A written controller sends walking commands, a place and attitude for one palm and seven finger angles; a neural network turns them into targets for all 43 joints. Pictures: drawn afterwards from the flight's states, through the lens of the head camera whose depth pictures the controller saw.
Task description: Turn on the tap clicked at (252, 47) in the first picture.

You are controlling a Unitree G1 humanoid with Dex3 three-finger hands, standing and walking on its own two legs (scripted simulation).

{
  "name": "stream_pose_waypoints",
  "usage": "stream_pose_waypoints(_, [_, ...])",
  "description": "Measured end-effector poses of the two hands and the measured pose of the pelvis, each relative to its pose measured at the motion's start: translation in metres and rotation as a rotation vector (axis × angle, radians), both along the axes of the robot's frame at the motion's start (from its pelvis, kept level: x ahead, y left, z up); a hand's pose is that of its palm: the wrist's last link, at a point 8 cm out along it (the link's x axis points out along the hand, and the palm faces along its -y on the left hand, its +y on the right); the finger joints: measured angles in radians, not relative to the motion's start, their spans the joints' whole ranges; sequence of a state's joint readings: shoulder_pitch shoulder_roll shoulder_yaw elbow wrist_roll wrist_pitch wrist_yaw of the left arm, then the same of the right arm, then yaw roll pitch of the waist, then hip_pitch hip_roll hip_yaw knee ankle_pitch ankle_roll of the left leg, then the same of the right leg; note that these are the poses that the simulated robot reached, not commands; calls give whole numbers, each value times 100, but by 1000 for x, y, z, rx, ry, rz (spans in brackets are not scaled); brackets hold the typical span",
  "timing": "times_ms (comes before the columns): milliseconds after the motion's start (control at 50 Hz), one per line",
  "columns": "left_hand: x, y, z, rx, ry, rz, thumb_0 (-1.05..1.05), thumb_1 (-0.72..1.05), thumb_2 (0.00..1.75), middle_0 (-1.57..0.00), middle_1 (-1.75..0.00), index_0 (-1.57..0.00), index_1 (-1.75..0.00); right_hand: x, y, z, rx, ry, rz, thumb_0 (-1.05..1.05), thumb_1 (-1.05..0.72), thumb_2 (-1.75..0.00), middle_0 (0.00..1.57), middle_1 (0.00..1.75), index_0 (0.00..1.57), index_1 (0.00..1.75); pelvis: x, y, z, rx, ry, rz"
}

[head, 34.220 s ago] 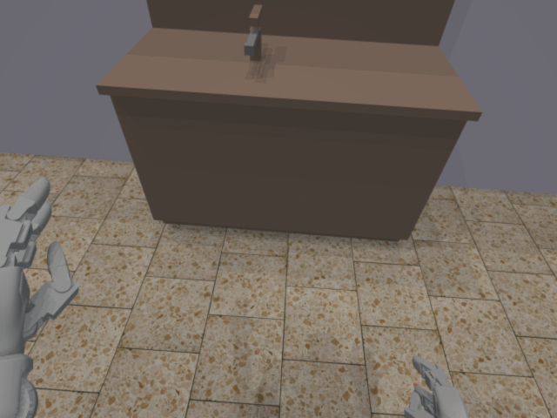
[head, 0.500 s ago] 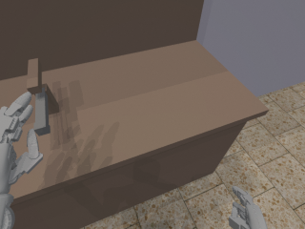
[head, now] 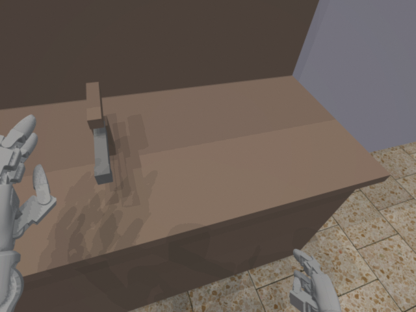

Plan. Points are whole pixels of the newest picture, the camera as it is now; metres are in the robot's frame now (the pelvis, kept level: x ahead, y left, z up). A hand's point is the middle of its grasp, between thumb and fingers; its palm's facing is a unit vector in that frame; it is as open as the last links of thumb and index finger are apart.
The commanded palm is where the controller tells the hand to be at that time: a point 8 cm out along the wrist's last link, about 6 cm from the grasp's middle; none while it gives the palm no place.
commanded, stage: come to a stop and stand still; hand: left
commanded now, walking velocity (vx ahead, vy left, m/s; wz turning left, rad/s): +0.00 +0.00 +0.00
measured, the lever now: (103, 174) +0.34 +0.24 +0.07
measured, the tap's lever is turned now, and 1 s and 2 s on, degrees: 0 0 0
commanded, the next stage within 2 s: look again from close up in 0.22 s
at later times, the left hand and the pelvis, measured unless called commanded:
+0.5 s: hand (59, 201) +0.22 +0.24 +0.16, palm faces +0.38 -0.85 -0.37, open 7.4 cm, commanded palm +0.16 +0.28 +0.17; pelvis +0.00 +0.00 +0.00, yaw +1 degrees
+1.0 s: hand (80, 201) +0.22 +0.21 +0.16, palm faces +0.37 -0.87 -0.34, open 7.4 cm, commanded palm +0.16 +0.25 +0.17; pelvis +0.00 -0.03 +0.00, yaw +0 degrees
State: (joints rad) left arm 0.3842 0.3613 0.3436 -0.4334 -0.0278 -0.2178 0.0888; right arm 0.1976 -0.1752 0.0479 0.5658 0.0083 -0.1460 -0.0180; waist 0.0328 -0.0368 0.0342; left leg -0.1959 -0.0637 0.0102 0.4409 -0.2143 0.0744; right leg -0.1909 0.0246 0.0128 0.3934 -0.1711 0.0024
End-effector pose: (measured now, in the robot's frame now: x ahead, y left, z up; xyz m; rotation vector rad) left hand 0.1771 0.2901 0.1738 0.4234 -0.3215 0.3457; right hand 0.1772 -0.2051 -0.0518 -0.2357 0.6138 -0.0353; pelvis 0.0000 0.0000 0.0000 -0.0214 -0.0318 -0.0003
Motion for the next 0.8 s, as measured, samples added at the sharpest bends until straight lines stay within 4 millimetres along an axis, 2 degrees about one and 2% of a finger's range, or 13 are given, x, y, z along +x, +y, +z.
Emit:
stream_pose_waypoints(240, [3,3,1,6,16,5,2,89,90,-21,-30,-21,-30,-3,-1,-10,-7,62,-17,1,-91,-89,20,30,20,30,3,6,0,2,3,9])
stream_pose_waypoints(460, [2,-6,-1,8,46,5,2,89,90,-21,-30,-21,-30,-9,-16,-14,-10,82,-43,1,-91,-89,20,30,20,30,4,-3,1,0,8,10])
stream_pose_waypoints(800, [0,-21,-2,-17,56,10,2,89,90,-21,-30,-21,-30,-3,-36,-6,-21,45,-61,1,-91,-90,20,30,20,30,2,-17,2,4,7,2])
